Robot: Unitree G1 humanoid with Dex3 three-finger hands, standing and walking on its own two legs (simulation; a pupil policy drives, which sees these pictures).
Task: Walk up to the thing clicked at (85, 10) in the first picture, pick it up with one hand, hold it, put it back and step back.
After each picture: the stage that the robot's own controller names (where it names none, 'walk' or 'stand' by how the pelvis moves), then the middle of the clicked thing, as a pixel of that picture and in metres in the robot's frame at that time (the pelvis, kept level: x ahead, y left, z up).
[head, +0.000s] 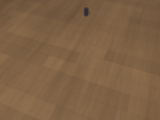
stand; (86, 11) +2.11 -0.08 -0.72
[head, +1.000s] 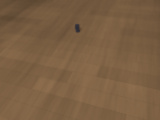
walk; (77, 28) +1.98 +0.19 -0.70
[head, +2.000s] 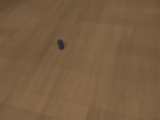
walk; (60, 44) +1.33 +0.38 -0.72
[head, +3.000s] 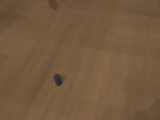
walk; (58, 80) +0.88 +0.30 -0.72
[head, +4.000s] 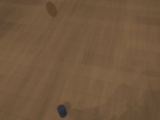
walk; (62, 111) +0.54 +0.22 -0.71
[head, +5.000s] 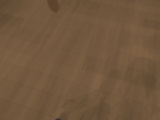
stand; out of the picture +0.37 +0.18 -0.70
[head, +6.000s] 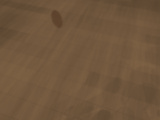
stand; out of the picture +0.33 +0.16 -0.72
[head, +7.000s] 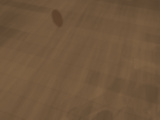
stand; out of the picture +0.34 +0.17 -0.73
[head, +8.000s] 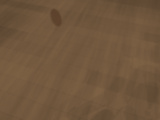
stand; out of the picture +0.34 +0.18 -0.73
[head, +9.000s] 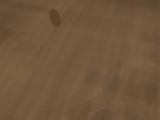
stand; out of the picture +0.33 +0.18 -0.73
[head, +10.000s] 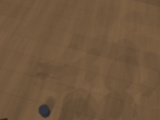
go down; (44, 111) +0.36 +0.20 -0.60
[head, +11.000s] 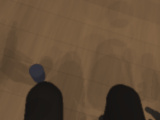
go down; (37, 73) +0.40 +0.22 -0.31
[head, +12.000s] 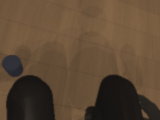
close in; (13, 66) +0.40 +0.24 -0.26
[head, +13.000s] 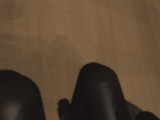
close; out of the picture +0.39 +0.26 -0.22
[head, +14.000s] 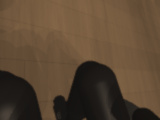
close; out of the picture +0.38 +0.27 -0.22
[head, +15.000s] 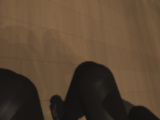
lift; out of the picture +0.36 +0.27 -0.23
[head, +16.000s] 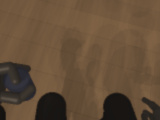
lift; (21, 85) +0.31 +0.21 -0.03
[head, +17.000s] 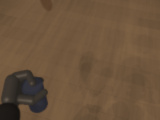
hold; (35, 95) +0.31 +0.17 -0.01
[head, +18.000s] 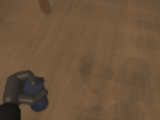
hold; (36, 95) +0.32 +0.17 -0.02
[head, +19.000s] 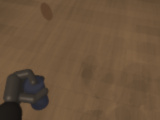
crouch; (36, 93) +0.32 +0.17 +0.00
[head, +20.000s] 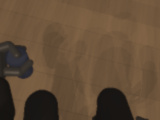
crouch; (20, 64) +0.40 +0.21 -0.10
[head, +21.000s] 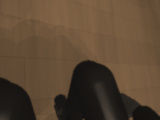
lower; out of the picture +0.41 +0.30 -0.22
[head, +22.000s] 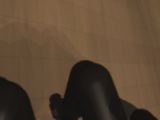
lower; out of the picture +0.41 +0.29 -0.22
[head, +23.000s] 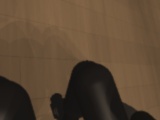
lower; out of the picture +0.41 +0.29 -0.22
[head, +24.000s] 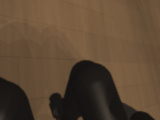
lower; out of the picture +0.40 +0.29 -0.22
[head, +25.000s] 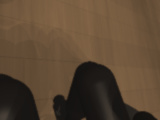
loosen; out of the picture +0.39 +0.26 -0.23
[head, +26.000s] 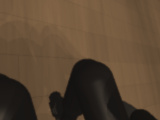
withdraw; out of the picture +0.38 +0.25 -0.23
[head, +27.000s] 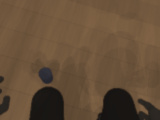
walk; (46, 76) +0.41 +0.19 -0.39
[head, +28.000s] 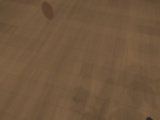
stand; out of the picture +0.34 +0.15 -0.66
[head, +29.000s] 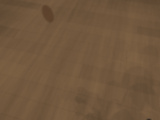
stand; out of the picture +0.35 +0.16 -0.67
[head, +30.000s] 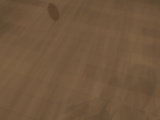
stand; out of the picture +0.35 +0.15 -0.70
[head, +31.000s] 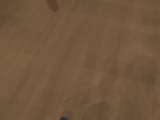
walk; out of the picture +0.39 +0.14 -0.71
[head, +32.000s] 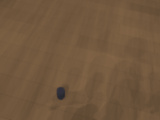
walk; (60, 93) +0.58 +0.12 -0.71
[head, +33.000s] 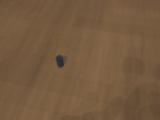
walk; (60, 61) +0.92 +0.24 -0.69
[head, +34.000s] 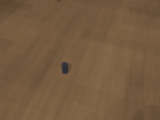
stand; (64, 68) +0.99 +0.17 -0.71
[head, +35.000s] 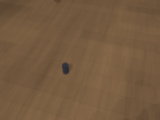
stand; (65, 68) +1.00 +0.18 -0.73
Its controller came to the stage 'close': yes
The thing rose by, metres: 0.70
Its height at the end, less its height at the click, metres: +0.00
